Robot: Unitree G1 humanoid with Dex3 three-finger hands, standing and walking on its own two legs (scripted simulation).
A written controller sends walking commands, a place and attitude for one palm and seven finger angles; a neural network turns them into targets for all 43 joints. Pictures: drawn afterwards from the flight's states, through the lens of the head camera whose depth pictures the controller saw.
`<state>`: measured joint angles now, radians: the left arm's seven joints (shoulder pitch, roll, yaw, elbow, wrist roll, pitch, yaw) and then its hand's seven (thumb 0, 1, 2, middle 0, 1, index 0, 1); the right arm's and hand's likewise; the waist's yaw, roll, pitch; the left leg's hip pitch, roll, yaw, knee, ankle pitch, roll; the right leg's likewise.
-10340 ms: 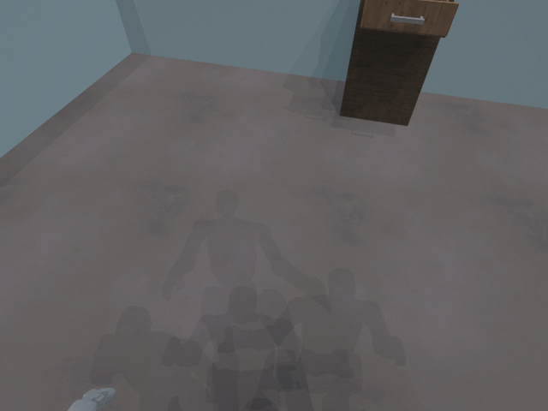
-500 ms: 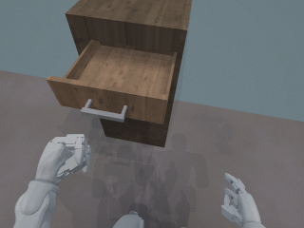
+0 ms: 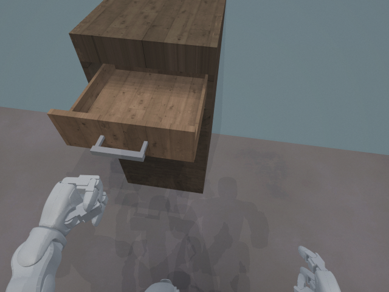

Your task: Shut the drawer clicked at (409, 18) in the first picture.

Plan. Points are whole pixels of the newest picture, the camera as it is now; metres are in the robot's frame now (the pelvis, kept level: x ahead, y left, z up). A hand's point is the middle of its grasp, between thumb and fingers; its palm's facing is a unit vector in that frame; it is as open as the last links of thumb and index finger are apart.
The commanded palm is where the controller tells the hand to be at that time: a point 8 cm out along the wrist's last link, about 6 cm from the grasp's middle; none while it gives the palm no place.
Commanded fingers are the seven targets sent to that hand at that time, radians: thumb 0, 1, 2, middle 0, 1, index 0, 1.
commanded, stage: raise the hand and make a fist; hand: left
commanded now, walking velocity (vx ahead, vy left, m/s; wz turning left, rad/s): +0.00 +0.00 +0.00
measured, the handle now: (120, 147) +0.47 +0.22 -0.02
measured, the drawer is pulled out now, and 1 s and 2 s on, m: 0.24 0.24 0.24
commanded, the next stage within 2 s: bring the fist close to the handle in 0.10 s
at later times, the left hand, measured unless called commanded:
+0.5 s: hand (109, 194) +0.30 +0.19 +0.04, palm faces -0.14 -0.99 -0.03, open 3.3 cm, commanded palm +0.28 +0.25 +0.04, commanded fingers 0.00 0.90 0.90 -1.40 -1.60 -1.40 -1.60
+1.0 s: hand (122, 188) +0.34 +0.18 -0.01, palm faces -0.14 -0.99 -0.03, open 3.3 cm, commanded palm +0.33 +0.24 -0.01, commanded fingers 0.00 0.90 0.90 -1.40 -1.60 -1.40 -1.60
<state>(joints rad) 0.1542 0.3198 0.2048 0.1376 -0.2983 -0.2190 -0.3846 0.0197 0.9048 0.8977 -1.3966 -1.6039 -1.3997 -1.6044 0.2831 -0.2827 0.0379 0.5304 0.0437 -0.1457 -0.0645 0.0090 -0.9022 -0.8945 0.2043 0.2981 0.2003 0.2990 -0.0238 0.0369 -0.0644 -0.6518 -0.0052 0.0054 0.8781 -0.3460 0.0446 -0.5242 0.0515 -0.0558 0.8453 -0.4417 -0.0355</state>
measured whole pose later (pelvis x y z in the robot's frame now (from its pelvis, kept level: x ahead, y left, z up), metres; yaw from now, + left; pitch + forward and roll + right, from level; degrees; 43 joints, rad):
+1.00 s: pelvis +0.00 +0.00 -0.05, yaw -1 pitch +17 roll -3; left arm -0.18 0.31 0.24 0.49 -0.26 -0.40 -0.39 0.02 0.90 0.90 -1.40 -1.60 -1.40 -1.60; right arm 0.25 -0.27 0.03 0.56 0.02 -0.11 -0.03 0.01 -0.90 -0.89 0.20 0.30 0.20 0.30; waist -0.04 0.03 -0.13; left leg -1.01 0.01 0.02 1.16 -0.45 0.05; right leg -0.89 0.06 -0.06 1.14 -0.56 -0.04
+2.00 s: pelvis -0.01 +0.00 -0.07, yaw -2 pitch +21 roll -4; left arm -0.42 0.37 0.28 0.72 -0.23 -0.42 -0.41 0.02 0.88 0.91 -1.40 -1.60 -1.40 -1.60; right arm 0.25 -0.27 0.03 0.59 0.03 -0.02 -0.03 0.00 -0.90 -0.89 0.20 0.30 0.20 0.30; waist -0.05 0.03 -0.15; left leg -1.15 0.02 0.00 1.27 -0.48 0.05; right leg -1.02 0.07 -0.08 1.23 -0.58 -0.04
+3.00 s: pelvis -0.02 +0.01 -0.09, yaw -4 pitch +27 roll -6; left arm -0.93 0.55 0.36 1.18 -0.09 -0.42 -0.33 0.01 0.82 0.91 -1.40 -1.60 -1.40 -1.60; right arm 0.34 -0.27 0.05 0.65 -0.01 0.02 -0.01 0.00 -0.90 -0.89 0.21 0.30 0.20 0.30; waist -0.17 0.05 -0.14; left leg -1.33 0.03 -0.02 1.33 -0.47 0.06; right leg -1.18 0.08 -0.09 1.27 -0.57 -0.03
